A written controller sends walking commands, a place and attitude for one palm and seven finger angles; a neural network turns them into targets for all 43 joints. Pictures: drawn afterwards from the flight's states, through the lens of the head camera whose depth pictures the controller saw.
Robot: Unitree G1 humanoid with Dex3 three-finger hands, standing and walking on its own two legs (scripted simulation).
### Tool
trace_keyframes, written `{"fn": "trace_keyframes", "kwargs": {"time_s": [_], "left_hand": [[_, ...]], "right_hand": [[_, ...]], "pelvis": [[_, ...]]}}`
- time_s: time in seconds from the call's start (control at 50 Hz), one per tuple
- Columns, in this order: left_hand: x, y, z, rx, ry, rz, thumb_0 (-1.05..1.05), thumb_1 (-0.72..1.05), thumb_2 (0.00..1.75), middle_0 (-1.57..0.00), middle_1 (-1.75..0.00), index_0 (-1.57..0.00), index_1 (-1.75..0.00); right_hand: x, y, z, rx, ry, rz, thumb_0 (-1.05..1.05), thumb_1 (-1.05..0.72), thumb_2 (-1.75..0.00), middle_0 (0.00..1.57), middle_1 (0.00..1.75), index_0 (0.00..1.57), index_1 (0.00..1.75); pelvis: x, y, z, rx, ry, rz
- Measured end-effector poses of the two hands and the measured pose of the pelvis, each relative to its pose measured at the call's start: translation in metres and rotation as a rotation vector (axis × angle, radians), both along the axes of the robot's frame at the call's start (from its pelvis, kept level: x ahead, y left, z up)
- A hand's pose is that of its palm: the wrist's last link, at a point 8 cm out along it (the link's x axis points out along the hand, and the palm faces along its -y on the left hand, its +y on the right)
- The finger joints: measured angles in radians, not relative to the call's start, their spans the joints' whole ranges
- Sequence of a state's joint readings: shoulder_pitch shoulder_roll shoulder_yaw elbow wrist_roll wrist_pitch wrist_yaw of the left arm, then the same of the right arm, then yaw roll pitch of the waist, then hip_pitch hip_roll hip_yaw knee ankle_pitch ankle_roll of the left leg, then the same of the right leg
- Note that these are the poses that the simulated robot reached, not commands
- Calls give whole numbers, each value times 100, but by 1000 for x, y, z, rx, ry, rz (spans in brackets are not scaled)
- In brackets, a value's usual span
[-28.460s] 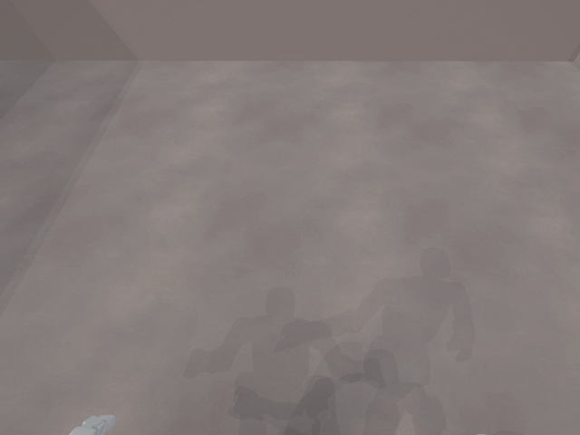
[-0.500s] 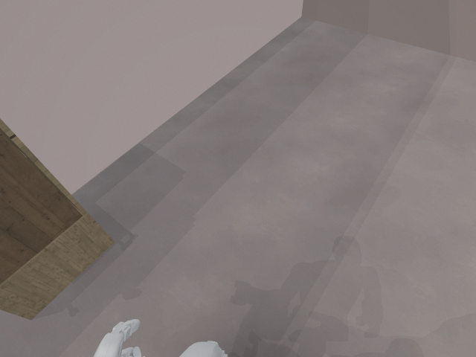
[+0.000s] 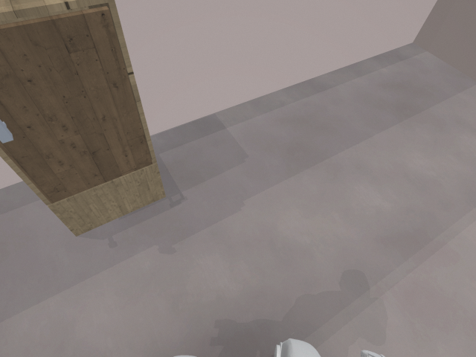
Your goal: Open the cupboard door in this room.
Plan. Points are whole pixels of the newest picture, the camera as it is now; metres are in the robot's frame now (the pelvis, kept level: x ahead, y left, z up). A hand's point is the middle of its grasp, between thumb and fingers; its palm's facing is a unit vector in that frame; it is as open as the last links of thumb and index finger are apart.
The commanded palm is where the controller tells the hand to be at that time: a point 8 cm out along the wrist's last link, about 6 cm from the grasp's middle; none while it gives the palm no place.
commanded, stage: turn to face it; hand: left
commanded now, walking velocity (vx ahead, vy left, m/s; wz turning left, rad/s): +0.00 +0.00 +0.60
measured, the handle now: out of the picture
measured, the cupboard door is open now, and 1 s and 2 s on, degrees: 0 0 0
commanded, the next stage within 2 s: take the last steps up to it in 0.82 s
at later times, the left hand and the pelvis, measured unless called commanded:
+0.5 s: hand out of the picture +0.04 +0.15 -0.14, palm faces +0.29 -0.91 -0.30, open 7.4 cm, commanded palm none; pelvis +0.00 -0.06 +0.00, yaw +19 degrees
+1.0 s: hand out of the picture -0.12 +0.17 -0.17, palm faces +0.54 -0.80 -0.25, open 7.4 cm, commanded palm none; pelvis -0.03 -0.03 +0.01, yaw +30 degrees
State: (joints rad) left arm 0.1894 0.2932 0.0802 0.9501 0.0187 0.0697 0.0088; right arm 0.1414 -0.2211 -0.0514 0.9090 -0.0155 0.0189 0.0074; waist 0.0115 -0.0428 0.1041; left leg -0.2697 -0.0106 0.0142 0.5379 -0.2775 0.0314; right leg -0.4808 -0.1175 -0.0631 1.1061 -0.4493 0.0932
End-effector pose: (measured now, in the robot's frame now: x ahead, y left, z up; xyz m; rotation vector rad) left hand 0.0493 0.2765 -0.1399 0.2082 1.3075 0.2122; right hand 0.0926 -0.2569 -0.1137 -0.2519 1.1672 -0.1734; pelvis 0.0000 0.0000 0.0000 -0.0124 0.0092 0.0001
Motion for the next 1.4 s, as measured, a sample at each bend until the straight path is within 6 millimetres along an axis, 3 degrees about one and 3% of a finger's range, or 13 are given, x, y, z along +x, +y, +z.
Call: {"fn": "trace_keyframes", "kwargs": {"time_s": [0.16, 0.26, 0.34, 0.48, 0.6, 0.68, 0.8, 0.88, 0.98, 1.06, 1.26, 1.32, 1.4], "left_hand": [[22, -10, 17, 14, -119, 38, 1, 91, 90, -20, -30, -20, -30], [34, -34, 26, 29, -189, 54, 1, 91, 90, -20, -30, -20, -30], [28, -55, 31, 59, -237, 77, 1, 91, 90, -20, -30, -20, -30], [-25, -82, 39, 60, -177, 197, 1, 91, 90, -20, -30, -20, -30], [-79, -94, 32, 37, -95, 315, 1, 90, 90, -20, -30, -20, -30], [-123, -94, 23, 16, -29, 396, 1, 90, 90, -20, -30, -20, -30], [-191, -82, -5, -23, 72, 517, 1, 90, 90, -20, -30, -20, -30], [-212, -76, -6, -36, 118, 561, 1, 91, 90, -20, -30, -20, -30], [-205, -71, 2, -38, 64, 575, 1, 91, 90, -20, -30, -20, -30], [-187, -74, 7, -39, 14, 554, 1, 91, 90, -20, -30, -19, -30], [-120, -100, 11, -14, -112, 509, 1, 91, 90, -20, -30, -20, -30], [-125, -115, 17, -9, -93, 564, 1, 92, 90, -20, -30, -20, -30], [-140, -136, 23, -47, 16, 600, 1, 93, 90, -20, -30, -20, -30]], "right_hand": [[4, 6, -7, 43, 32, 55, 0, -90, -90, 20, 30, 20, 30], [0, -10, -23, 72, 71, 78, 0, -90, -90, 20, 30, 20, 30], [4, -30, -41, 93, 96, 102, 0, -90, -90, 20, 30, 20, 30], [24, -47, -35, 91, 128, 191, 0, -91, -90, 20, 30, 20, 30], [46, -38, -29, 67, 151, 289, 0, -91, -90, 19, 29, 20, 30], [68, -13, -25, 52, 128, 373, 0, -91, -90, 19, 29, 19, 30], [101, 44, -18, 33, 11, 500, 0, -91, -90, 19, 29, 19, 30], [103, 71, -6, 38, -34, 545, 0, -91, -90, 20, 29, 20, 30], [93, 86, -2, 57, -24, 568, 0, -91, -90, 20, 30, 20, 30], [79, 82, -7, 88, 1, 554, 0, -91, -90, 20, 30, 20, 30], [45, 9, -46, 71, 197, 456, 0, -92, -90, 20, 30, 20, 30], [46, 0, -41, 62, 266, 458, 0, -92, -90, 20, 30, 20, 30], [62, 3, -32, 70, 270, 451, 0, -91, -90, 19, 29, 20, 30]], "pelvis": [[0, -9, 4, 8, 4, 93], [-1, -29, -1, 21, 7, 158], [-2, -48, -8, 23, 1, 216], [-1, -63, 3, 57, -16, 311], [-2, -65, 6, 67, -7, 386], [-7, -58, 4, 60, 0, 426], [-19, -36, -9, 28, -2, 481], [-24, -29, -4, 22, -18, 496], [-27, -26, 5, 12, -26, 524], [-24, -28, 7, 19, -25, 534], [12, -47, -6, 46, -34, 565], [26, -47, 1, 56, -32, 565], [44, -41, 11, 58, -23, 573]]}}
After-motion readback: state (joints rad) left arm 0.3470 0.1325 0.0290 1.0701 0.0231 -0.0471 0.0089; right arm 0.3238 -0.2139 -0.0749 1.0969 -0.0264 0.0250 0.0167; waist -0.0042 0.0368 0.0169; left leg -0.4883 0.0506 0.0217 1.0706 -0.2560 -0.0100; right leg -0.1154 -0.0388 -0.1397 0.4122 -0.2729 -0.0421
